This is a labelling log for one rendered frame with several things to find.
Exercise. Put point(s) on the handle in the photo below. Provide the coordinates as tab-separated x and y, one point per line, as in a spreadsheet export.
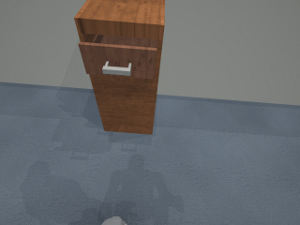
126	71

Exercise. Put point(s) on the drawer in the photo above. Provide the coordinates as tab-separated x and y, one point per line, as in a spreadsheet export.
141	53

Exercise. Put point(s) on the cabinet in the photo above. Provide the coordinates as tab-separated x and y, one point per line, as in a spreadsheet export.
125	104

